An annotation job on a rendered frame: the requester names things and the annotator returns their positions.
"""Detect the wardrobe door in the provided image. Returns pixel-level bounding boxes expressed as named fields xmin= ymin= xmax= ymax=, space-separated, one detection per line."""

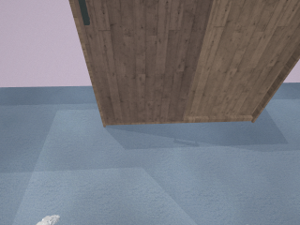
xmin=185 ymin=0 xmax=300 ymax=117
xmin=73 ymin=0 xmax=214 ymax=124

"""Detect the handle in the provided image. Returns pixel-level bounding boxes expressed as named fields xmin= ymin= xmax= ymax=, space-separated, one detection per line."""
xmin=78 ymin=0 xmax=90 ymax=25

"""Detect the robot left hand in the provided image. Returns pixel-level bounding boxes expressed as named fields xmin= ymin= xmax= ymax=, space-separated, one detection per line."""
xmin=36 ymin=215 xmax=60 ymax=225

